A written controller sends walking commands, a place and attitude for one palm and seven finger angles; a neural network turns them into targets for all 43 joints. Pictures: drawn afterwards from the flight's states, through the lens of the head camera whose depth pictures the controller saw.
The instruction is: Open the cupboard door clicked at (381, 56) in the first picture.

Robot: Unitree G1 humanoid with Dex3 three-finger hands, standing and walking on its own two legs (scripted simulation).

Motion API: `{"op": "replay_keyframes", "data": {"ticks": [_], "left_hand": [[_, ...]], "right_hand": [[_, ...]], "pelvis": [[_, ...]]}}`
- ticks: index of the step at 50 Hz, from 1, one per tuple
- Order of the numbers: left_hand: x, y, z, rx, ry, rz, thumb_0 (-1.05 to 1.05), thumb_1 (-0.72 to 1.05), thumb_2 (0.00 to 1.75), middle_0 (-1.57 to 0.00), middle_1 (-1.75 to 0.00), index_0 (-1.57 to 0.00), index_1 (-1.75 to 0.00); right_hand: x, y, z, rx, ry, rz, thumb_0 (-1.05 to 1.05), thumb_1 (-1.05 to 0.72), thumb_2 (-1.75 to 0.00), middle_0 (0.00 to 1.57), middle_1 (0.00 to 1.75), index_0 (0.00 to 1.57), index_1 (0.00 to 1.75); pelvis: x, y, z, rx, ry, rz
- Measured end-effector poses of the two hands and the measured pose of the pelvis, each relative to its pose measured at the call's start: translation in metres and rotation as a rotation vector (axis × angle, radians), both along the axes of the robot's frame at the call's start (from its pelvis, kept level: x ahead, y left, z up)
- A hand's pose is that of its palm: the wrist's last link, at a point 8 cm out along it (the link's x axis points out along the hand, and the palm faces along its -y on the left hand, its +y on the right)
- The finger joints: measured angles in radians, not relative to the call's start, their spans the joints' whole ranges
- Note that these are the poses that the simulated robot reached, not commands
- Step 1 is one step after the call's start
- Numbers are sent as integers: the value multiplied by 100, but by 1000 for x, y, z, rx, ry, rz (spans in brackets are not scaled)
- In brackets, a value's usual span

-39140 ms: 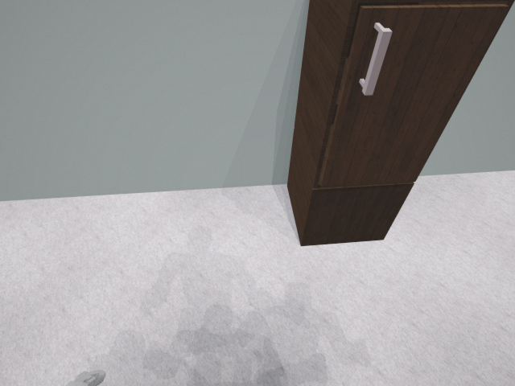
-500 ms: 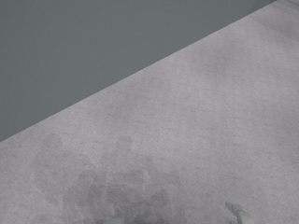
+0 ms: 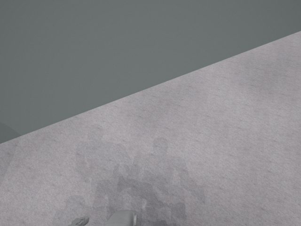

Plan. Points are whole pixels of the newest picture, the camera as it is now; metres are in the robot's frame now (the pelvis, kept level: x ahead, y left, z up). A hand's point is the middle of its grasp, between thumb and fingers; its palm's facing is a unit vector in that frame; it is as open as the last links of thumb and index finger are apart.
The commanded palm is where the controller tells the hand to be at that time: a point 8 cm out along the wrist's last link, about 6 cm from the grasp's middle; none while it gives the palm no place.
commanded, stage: turn to face it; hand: left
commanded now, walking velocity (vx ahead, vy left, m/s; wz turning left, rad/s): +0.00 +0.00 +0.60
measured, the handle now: out of the picture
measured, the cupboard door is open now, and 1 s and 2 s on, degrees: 48 48 48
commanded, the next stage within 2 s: take the last steps up to it in 1.82 s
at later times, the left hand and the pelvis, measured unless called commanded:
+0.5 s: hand out of the picture +0.06 +0.25 -0.16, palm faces +0.30 -0.92 -0.26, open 7.4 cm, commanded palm none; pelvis +0.02 +0.01 +0.00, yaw +17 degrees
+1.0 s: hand out of the picture -0.03 +0.17 -0.17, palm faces +0.61 -0.75 -0.25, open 7.3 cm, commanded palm none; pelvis +0.05 -0.01 -0.01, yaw +38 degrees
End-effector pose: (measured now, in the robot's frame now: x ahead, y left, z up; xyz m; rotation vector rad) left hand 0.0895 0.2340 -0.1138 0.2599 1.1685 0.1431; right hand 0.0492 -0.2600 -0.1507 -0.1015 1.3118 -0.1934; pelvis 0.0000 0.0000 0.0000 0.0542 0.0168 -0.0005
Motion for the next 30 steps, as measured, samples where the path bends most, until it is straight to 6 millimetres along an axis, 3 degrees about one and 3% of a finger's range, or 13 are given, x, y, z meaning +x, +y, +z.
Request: {"op": "replay_keyframes", "data": {"ticks": [5, 11, 14, 22, 30], "left_hand": [[-30, 6, -10, -24, 29, 107, 0, 92, 90, -20, -30, -21, -30], [-73, 37, -40, -50, 85, 237, 0, 91, 90, -20, -30, -21, -30], [-85, 50, -46, -44, 129, 280, 1, 91, 90, -20, -30, -20, -30], [-66, 59, -21, -33, 38, 334, 1, 91, 90, -19, -30, -20, -30], [-43, 34, -10, 7, -45, 371, 1, 91, 90, -19, -30, -20, -30]], "right_hand": [[40, 6, 8, -18, -16, 113, 1, -91, -90, 20, 30, 20, 30], [102, 35, 9, -61, -118, 259, 1, -91, -90, 20, 30, 20, 30], [119, 49, 15, -75, -165, 301, 1, -91, -90, 20, 30, 20, 30], [120, 57, 25, -72, -121, 365, 0, -91, -90, 20, 30, 21, 30], [124, 37, 2, -20, -47, 396, 1, -90, -90, 20, 30, 21, 30]], "pelvis": [[5, 0, -1, -5, -4, 81], [11, 17, -19, -32, -5, 166], [11, 22, -20, -35, -8, 190], [17, 20, -4, -64, 3, 267], [31, -9, -9, -48, 15, 357]]}}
